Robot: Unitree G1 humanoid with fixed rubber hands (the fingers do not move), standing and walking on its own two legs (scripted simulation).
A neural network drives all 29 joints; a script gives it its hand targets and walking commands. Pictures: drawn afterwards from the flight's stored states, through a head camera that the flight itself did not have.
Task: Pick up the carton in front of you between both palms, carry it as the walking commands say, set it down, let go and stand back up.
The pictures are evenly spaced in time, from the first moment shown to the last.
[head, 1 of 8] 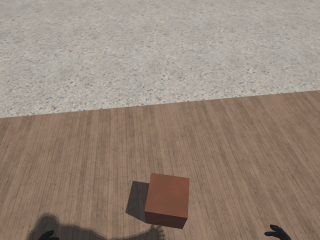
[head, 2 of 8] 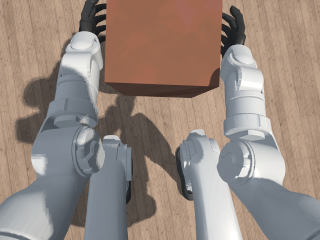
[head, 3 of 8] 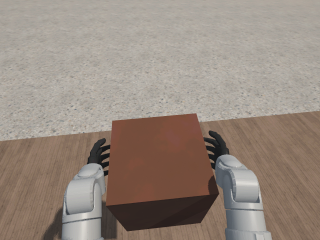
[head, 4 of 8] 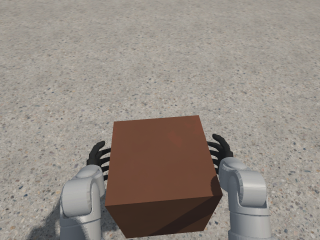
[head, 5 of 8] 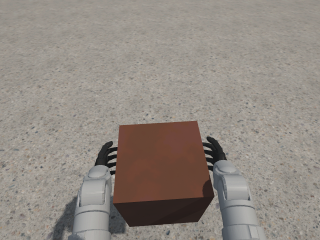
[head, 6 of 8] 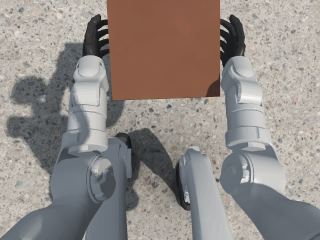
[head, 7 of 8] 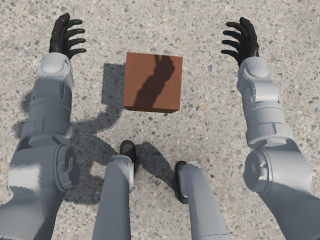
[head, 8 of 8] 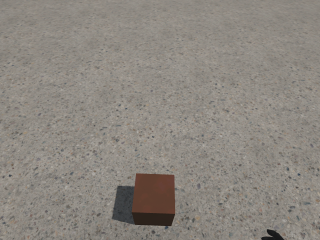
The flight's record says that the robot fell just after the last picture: no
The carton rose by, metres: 0.69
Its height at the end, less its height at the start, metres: -0.09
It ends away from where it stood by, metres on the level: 3.49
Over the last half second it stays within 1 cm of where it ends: yes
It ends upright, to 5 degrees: yes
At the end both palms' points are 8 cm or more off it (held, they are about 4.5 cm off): yes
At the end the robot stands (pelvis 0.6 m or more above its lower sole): yes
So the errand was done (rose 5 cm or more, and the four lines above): yes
